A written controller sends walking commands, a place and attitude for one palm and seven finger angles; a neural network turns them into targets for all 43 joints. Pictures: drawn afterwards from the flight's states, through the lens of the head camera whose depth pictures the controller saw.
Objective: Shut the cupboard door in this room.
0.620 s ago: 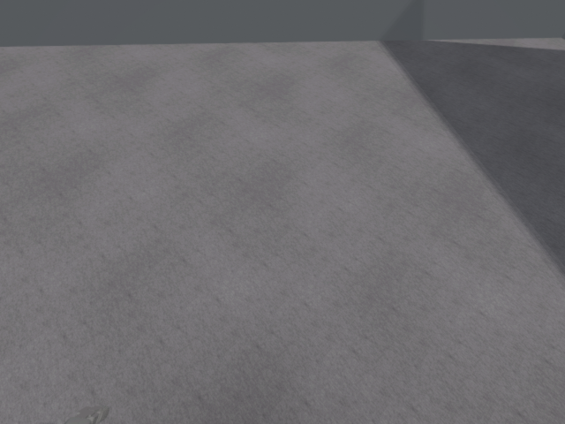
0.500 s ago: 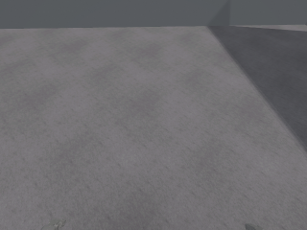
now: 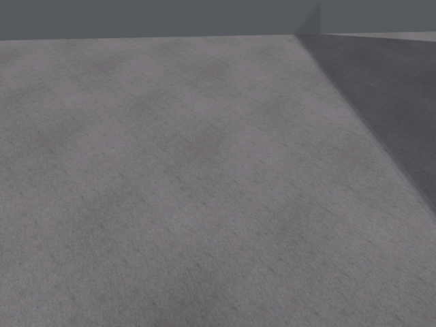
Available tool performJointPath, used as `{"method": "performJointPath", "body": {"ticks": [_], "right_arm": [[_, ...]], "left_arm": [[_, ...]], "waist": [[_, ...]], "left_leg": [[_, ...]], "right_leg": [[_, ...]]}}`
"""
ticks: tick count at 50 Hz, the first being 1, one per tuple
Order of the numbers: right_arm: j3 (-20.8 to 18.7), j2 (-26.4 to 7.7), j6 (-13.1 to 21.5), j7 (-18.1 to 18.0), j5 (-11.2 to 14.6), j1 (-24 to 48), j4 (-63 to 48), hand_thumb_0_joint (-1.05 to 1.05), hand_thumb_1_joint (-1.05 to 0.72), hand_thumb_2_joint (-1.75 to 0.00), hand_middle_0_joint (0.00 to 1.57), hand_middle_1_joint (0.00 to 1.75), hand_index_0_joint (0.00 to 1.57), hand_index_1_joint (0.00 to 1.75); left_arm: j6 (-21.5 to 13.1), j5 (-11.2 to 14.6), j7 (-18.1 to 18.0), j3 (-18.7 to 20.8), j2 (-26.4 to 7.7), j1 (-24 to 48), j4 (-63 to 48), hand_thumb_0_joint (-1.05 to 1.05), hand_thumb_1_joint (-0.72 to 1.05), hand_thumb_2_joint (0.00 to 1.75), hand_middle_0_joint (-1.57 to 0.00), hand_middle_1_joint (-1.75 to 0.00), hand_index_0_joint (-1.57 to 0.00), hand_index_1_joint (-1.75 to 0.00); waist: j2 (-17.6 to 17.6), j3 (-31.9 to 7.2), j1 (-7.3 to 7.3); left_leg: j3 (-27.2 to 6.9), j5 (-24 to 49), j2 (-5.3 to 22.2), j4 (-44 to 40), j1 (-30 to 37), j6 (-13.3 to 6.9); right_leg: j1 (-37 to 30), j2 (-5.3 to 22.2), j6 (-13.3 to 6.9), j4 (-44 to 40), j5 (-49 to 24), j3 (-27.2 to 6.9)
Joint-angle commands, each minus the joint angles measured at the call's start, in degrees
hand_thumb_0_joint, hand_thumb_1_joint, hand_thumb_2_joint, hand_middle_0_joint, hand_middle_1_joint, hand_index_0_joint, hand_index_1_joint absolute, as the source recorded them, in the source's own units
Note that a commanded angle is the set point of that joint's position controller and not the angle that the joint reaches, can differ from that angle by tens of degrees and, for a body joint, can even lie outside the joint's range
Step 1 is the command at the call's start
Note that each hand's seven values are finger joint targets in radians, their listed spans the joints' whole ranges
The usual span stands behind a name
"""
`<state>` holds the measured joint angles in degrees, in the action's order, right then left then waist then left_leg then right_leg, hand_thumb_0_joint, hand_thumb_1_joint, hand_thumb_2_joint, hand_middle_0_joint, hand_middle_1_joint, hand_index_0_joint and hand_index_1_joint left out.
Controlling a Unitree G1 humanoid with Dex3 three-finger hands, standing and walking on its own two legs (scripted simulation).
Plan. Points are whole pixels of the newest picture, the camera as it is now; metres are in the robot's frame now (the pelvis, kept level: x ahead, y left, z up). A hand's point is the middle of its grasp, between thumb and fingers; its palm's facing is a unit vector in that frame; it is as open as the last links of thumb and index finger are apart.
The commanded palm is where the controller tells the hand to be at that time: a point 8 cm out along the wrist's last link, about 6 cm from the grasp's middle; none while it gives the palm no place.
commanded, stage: stand and wait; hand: left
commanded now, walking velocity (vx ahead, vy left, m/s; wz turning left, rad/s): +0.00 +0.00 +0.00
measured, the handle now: out of the picture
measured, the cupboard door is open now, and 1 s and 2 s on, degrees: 83 83 83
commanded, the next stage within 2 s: turn or walk to find it in 0.28 s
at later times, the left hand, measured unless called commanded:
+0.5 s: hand out of the picture +0.07 +0.23 -0.16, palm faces +0.01 -0.95 -0.32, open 7.4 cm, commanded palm none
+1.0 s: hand out of the picture +0.00 +0.20 -0.17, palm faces +0.22 -0.93 -0.29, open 7.4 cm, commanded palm none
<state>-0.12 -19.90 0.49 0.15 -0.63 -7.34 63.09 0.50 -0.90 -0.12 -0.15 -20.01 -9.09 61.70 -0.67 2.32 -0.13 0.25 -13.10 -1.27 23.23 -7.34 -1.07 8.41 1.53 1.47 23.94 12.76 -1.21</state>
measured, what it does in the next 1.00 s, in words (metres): steps on the spot: right foot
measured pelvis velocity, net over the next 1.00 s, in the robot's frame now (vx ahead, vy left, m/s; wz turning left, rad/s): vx -0.04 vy -0.03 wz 0.23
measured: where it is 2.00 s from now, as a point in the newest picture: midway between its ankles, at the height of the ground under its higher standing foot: outside the picture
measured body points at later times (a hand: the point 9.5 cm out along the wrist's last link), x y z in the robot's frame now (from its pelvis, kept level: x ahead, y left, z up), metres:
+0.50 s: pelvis -0.01 -0.01 +0.00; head -0.01 -0.01 +0.45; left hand +0.07 +0.28 -0.14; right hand +0.06 -0.30 -0.14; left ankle +0.00 +0.11 -0.74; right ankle +0.01 -0.14 -0.74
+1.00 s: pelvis -0.04 -0.03 -0.01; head +0.00 -0.03 +0.43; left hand -0.01 +0.24 -0.15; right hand +0.04 -0.26 -0.17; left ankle +0.00 +0.11 -0.74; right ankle -0.05 -0.15 -0.75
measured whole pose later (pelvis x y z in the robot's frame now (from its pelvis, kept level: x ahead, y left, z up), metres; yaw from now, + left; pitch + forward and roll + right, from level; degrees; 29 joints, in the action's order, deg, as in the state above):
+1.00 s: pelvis -0.04 -0.03 -0.01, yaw +13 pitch +1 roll +0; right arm -3.5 -12.3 -3.2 0.2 -1.0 -14.4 54.9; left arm 1.4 -0.8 -1.9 2.3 -12.4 -10.5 51.4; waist 1.5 3.2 1.4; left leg -10.9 -13.5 -5.8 33.8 -23.0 0.7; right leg 12.8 0.0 1.0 30.4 18.6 0.0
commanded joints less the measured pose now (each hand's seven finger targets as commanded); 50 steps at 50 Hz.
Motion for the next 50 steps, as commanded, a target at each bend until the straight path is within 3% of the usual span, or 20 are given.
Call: {"method": "performJointPath", "body": {"ticks": [1, 16, 19, 21, 24, 27, 29, 31, 32, 33, 34, 35, 36, 38, 42, 46, 47, 48, 49, 50], "right_arm": [[-2.4, -12.0, 1.6, -0.9, 0.1, 4.1, -4.0, 0.0, -0.9, -0.9, 0.2, 0.3, 0.2, 0.3], [-2.3, -11.8, 1.4, -0.6, 0.0, 3.5, -3.2, 0.0, -0.9, -0.9, 0.2, 0.3, 0.2, 0.3], [-1.9, -8.8, 0.6, -0.4, -0.1, 2.4, -3.7, 0.0, -0.9, -0.9, 0.2, 0.3, 0.2, 0.3], [-1.4, -5.2, -0.2, -0.3, -0.3, 0.7, -4.1, 0.0, -0.9, -0.9, 0.2, 0.3, 0.2, 0.3], [-1.6, -4.0, -1.1, -0.2, -0.3, -1.1, -5.7, 0.0, -0.9, -0.9, 0.2, 0.3, 0.2, 0.3], [-2.4, -3.1, -1.9, -0.1, -0.3, -2.9, -7.3, 0.0, -0.9, -0.9, 0.2, 0.3, 0.2, 0.3], [-2.9, -2.6, -2.2, -0.1, -0.2, -5.1, -8.1, 0.0, -0.9, -0.9, 0.2, 0.3, 0.2, 0.3], [-3.2, -2.3, -2.0, 0.1, -0.3, -6.8, -8.4, 0.0, -0.9, -0.9, 0.2, 0.3, 0.2, 0.3], [-3.5, -3.5, -1.8, 0.2, -0.6, -7.3, -8.8, 0.0, -0.9, -0.9, 0.2, 0.3, 0.2, 0.3], [-4.0, -5.8, -1.4, 0.0, -1.0, -8.1, -9.4, 0.0, -0.9, -0.9, 0.2, 0.3, 0.2, 0.3], [-4.6, -6.6, -1.1, -0.4, -0.6, -8.4, -10.1, 0.0, -0.9, -0.9, 0.2, 0.3, 0.2, 0.3], [-4.7, -6.4, -1.0, -0.9, -0.6, -8.4, -10.2, 0.0, -0.9, -0.9, 0.2, 0.3, 0.2, 0.3], [-4.8, -5.8, -1.1, -1.2, -0.6, -7.5, -10.5, 0.0, -0.9, -0.9, 0.2, 0.3, 0.2, 0.3], [-4.9, -4.7, -1.2, -1.5, -0.7, -6.9, -10.9, 0.0, -0.9, -0.9, 0.2, 0.3, 0.2, 0.3], [-5.5, -4.1, -1.7, -1.6, -0.8, -9.0, -10.9, 0.0, -0.9, -0.9, 0.2, 0.3, 0.2, 0.3], [-6.1, -3.6, -2.3, -1.1, -0.7, -7.4, -11.9, 0.0, -0.9, -0.9, 0.2, 0.3, 0.2, 0.3], [-6.1, -2.8, -2.4, -0.8, -0.3, -6.5, -12.6, 0.0, -0.9, -0.9, 0.2, 0.3, 0.2, 0.3], [-5.9, 0.0, -2.6, -0.5, 0.1, -6.3, -13.2, 0.0, -0.9, -0.9, 0.2, 0.3, 0.2, 0.3], [-5.4, 3.0, -2.5, -0.3, 0.0, -6.5, -14.8, 0.0, -0.9, -0.9, 0.2, 0.3, 0.2, 0.3], [-6.4, 0.1, -2.8, -0.3, -0.9, -4.6, -14.8, 0.0, -0.9, -0.9, 0.2, 0.3, 0.2, 0.3]], "left_arm": [[-1.8, 0.3, -0.5, 2.1, -11.6, 4.0, -3.8, 0.0, 0.9, 0.9, -0.2, -0.3, -0.2, -0.3], [-2.0, 0.2, -0.5, 2.4, -11.9, 4.5, -3.6, 0.0, 0.9, 0.9, -0.2, -0.3, -0.2, -0.3], [-1.0, 0.2, -0.9, 2.2, -9.0, 2.9, -3.9, 0.0, 0.9, 0.9, -0.2, -0.3, -0.2, -0.3], [-0.1, 0.2, -1.2, 1.8, -6.0, 1.0, -4.2, 0.0, 0.9, 0.9, -0.2, -0.3, -0.2, -0.3], [0.4, 0.1, -1.5, 2.1, -5.9, -0.6, -5.8, 0.0, 0.9, 0.9, -0.2, -0.3, -0.2, -0.3], [0.7, -0.1, -1.7, 2.9, -7.1, -0.7, -8.1, 0.0, 0.9, 0.9, -0.2, -0.3, -0.2, -0.3], [0.9, -0.3, -1.9, 3.2, -7.0, 0.4, -9.8, 0.0, 0.9, 0.9, -0.2, -0.3, -0.2, -0.3], [1.1, -0.3, -2.0, 3.3, -5.6, 1.5, -11.3, 0.0, 0.9, 0.9, -0.2, -0.3, -0.2, -0.3], [1.4, -0.2, -1.9, 3.2, -4.0, 2.0, -12.1, 0.0, 0.9, 0.9, -0.2, -0.3, -0.2, -0.3], [1.5, 0.1, -1.9, 3.1, -1.9, 2.5, -12.7, 0.0, 0.9, 0.9, -0.2, -0.3, -0.2, -0.3], [1.3, 0.0, -2.1, 3.1, -1.7, 1.9, -13.4, 0.0, 0.9, 0.9, -0.2, -0.3, -0.2, -0.3], [1.2, -0.1, -2.1, 3.4, -1.4, 1.5, -13.3, 0.0, 0.9, 0.9, -0.2, -0.3, -0.2, -0.3], [1.0, 0.0, -2.0, 3.6, -0.9, 0.6, -12.8, 0.0, 0.9, 0.9, -0.2, -0.3, -0.2, -0.3], [0.8, 0.3, -1.8, 3.5, 0.9, -0.6, -12.3, 0.0, 0.9, 0.9, -0.2, -0.3, -0.2, -0.3], [0.8, 0.7, -1.7, 3.4, 2.9, -0.8, -13.0, 0.0, 0.9, 0.9, -0.2, -0.3, -0.2, -0.3], [0.6, 0.9, -1.9, 3.9, 2.6, -5.9, -12.3, 0.0, 0.9, 0.9, -0.2, -0.3, -0.2, -0.3], [0.3, 0.8, -2.1, 4.2, 1.6, -8.4, -11.8, 0.0, 0.9, 0.9, -0.2, -0.3, -0.2, -0.3], [0.0, 0.0, -2.4, 5.0, -1.7, -9.6, -11.5, 0.0, 0.9, 0.9, -0.2, -0.3, -0.2, -0.3], [-0.4, -0.8, -2.6, 6.0, -6.9, -8.6, -12.6, 0.0, 0.9, 0.9, -0.2, -0.3, -0.2, -0.3], [-0.3, -0.3, -2.7, 5.5, -6.5, -6.4, -13.9, 0.0, 0.9, 0.9, -0.2, -0.3, -0.2, -0.3]], "waist": [[0.5, -3.1, 0.07], [0.4, -2.8, 0.23], [0.6, -2.4, -0.15], [-0.1, -2.2, -0.18], [-2.2, -2.7, -0.26], [-6.5, -3.4, 0.16], [-7.2, -3.5, 1.21], [-3.1, -3.4, 2.05], [4.1, -1.8, 2.41], [13.4, -0.9, 2.87], [15.0, -1.3, 2.34], [12.4, -2.5, 1.99], [10.9, -3.6, 1.24], [9.5, -5.6, 1.05], [9.1, -6.9, 2.11], [9.8, -7.6, 0.21], [7.9, -7.7, -0.99], [-0.4, -6.3, -1.48], [-14.9, -3.5, -1.46], [-10.4, -2.1, -1.74]], "left_leg": [[-6.4, 5.8, 7.6, -5.5, -1.2, -1.2], [-6.7, 5.4, 7.5, -5.0, -2.4, -0.8], [-7.2, 6.8, 7.3, -2.8, -4.8, -0.7], [-6.8, 6.3, 6.6, -0.9, -7.3, -0.1], [-6.3, 6.5, 5.2, 3.7, -10.1, 0.2], [-4.1, 2.8, 3.3, 10.9, -10.8, 0.7], [-3.5, 0.4, 2.9, 13.8, -9.8, 0.8], [-6.6, 3.2, 4.6, 8.7, -7.9, -0.1], [-14.3, 4.5, 7.5, 3.6, -9.9, -2.1], [-26.9, 5.9, 13.6, -5.1, -11.2, -6.0], [-32.8, 10.3, 16.7, -8.3, -9.5, -10.1], [-32.9, 13.1, 16.8, -7.2, -7.6, -11.6], [-30.2, 14.7, 15.6, -5.4, -6.3, -11.6], [-26.0, 17.2, 12.9, -3.3, -3.3, -10.7], [-26.7, 20.2, 11.7, -2.4, -1.2, -10.4], [-25.7, 15.1, 8.1, -0.9, -6.0, -7.1], [-24.2, 9.4, 6.3, 1.0, -11.2, -4.9], [-18.3, -1.5, 1.8, 8.6, -21.1, -1.3], [-6.0, -14.2, -5.2, 22.8, -30.6, 2.9], [-6.9, -17.1, -2.2, 33.6, -27.9, 2.6]], "right_leg": [[0.1, 5.3, -2.9, -4.3, -5.2, -4.4], [0.9, 5.6, -3.0, -5.1, -3.1, -5.0], [1.2, 6.0, -2.3, -2.8, -3.5, -3.7], [1.8, 6.8, -1.9, -1.9, -2.5, -3.7], [2.3, 8.9, -2.6, -1.0, -3.2, -4.5], [5.2, 13.6, -5.5, -2.3, -1.4, -6.2], [7.9, 15.2, -6.8, -1.3, -1.4, -5.9], [10.9, 12.2, -4.8, 4.3, 0.7, -1.5], [12.8, 6.9, -1.9, 10.6, 6.1, 2.8], [14.2, 0.2, 0.6, 21.1, 11.5, 6.3], [17.0, -0.4, 0.6, 29.7, 18.6, 3.0], [18.4, 0.4, 0.3, 34.4, 19.2, 0.1], [18.9, 0.7, 0.3, 35.7, 17.8, -1.0], [18.4, 0.4, 0.8, 33.2, 16.3, -0.2], [14.6, -1.4, 1.1, 23.6, 16.0, 0.7], [4.0, -2.9, 0.8, 7.3, 8.3, 1.9], [-3.0, -1.8, 0.5, -0.8, 3.1, 1.7], [-9.7, 6.7, -2.0, -6.2, 5.1, -5.4], [-9.6, 22.3, -8.2, -11.0, 4.5, -21.6], [0.9, 25.4, -10.9, -10.7, 2.4, -19.9]]}}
